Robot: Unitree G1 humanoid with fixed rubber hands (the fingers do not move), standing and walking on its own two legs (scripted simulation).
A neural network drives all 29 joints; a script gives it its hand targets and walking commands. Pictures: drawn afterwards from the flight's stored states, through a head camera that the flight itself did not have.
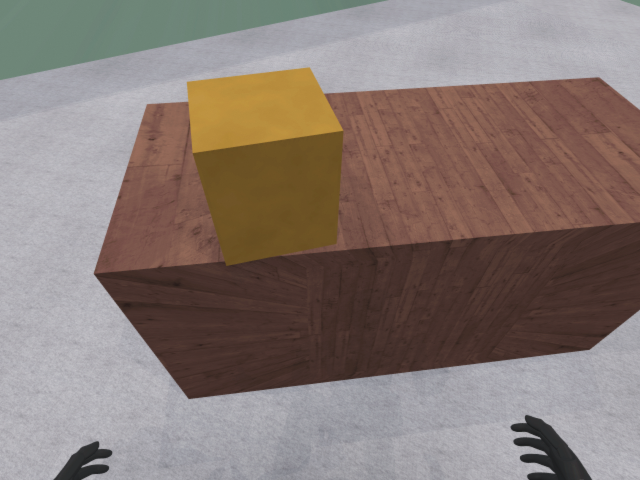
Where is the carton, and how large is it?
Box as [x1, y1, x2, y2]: [187, 67, 342, 265]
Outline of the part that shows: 309,67 187,82 192,151 226,265 336,243 342,129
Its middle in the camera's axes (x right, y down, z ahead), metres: -0.09 -0.13 +0.68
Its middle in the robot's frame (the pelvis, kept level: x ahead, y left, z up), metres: +0.61 +0.08 +0.04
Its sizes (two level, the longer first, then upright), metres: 0.210 0.200 0.250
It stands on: a pedestal, 0.67 m high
